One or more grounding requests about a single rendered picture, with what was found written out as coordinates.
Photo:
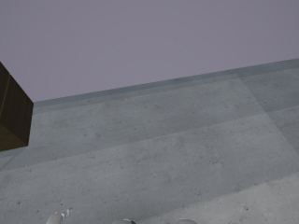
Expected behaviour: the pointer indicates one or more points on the robot left hand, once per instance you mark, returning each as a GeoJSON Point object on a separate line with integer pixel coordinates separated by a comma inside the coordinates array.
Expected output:
{"type": "Point", "coordinates": [60, 215]}

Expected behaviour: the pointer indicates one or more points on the cupboard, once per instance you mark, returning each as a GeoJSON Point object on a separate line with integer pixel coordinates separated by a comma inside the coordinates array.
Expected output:
{"type": "Point", "coordinates": [16, 111]}

